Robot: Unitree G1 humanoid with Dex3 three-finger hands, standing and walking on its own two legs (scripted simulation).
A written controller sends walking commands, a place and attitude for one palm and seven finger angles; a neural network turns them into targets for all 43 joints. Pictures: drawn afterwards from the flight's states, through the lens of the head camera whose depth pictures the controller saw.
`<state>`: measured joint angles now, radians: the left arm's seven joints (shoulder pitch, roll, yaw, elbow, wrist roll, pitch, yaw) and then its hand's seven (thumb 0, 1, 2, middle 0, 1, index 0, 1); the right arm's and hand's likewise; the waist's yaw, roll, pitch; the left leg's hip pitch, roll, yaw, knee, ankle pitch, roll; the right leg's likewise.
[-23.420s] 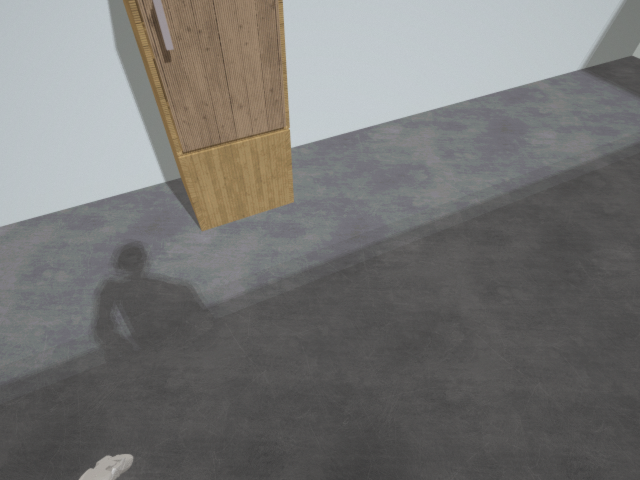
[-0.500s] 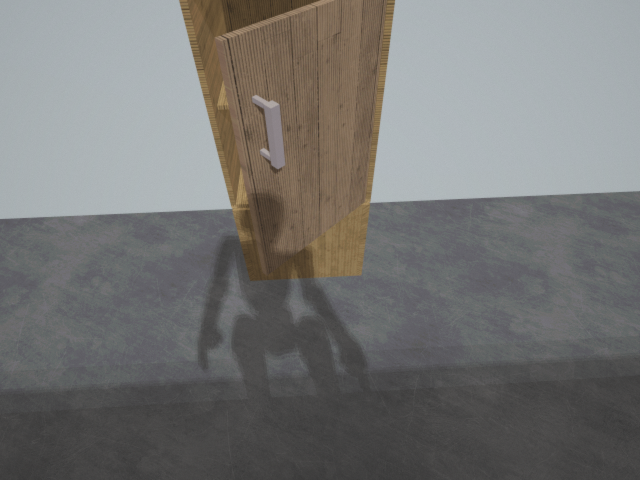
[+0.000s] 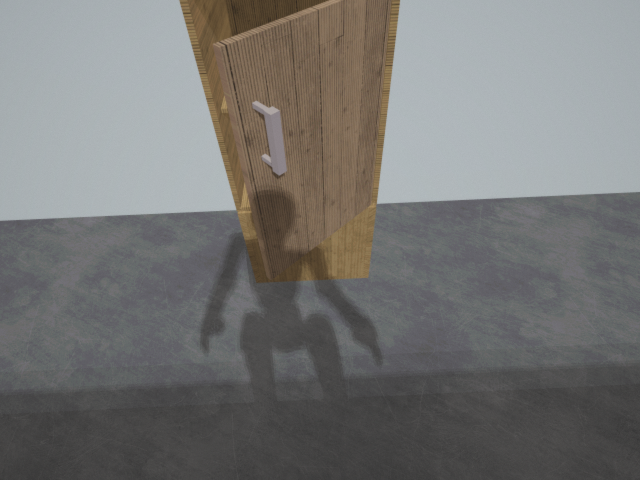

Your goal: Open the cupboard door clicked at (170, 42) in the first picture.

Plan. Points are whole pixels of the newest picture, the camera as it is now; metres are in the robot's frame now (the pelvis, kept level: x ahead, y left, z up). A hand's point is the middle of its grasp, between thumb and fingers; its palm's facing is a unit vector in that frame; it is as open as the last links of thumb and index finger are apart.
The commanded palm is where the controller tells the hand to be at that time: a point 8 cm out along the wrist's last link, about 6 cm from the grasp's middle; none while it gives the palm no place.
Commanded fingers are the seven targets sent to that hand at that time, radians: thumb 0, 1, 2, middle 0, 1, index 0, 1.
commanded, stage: walk to a spot facing it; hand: left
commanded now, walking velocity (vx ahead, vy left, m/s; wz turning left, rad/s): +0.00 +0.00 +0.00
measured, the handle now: (269, 138) +0.64 +0.13 +0.07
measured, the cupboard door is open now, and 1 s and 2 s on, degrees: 42 42 42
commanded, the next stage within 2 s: none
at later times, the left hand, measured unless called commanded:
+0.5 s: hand out of the picture +0.08 +0.20 -0.18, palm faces -0.13 -0.96 -0.24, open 7.4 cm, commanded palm none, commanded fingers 0.00 0.90 0.90 -0.20 -0.30 -0.20 -0.30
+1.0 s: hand out of the picture +0.12 +0.15 -0.18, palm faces -0.40 -0.88 -0.25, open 7.4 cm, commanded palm none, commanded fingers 0.00 0.90 0.90 -0.20 -0.30 -0.20 -0.30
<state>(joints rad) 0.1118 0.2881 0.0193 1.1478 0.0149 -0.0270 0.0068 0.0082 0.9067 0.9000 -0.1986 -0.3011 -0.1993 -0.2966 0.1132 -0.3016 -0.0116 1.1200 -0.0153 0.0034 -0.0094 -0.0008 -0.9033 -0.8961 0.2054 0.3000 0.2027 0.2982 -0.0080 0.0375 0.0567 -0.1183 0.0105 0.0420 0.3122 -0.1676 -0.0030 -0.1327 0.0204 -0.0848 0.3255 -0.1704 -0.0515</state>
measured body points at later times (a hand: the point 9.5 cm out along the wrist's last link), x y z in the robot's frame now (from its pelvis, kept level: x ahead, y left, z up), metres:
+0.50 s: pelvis +0.00 +0.00 -0.01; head +0.03 +0.00 +0.44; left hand +0.08 +0.25 -0.16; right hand -0.01 -0.25 -0.17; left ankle +0.00 +0.12 -0.75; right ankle +0.00 -0.08 -0.74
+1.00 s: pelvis -0.02 -0.02 -0.01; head +0.04 -0.04 +0.43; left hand +0.14 +0.19 -0.16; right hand -0.01 -0.31 -0.14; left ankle +0.03 +0.11 -0.72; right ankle -0.03 -0.14 -0.75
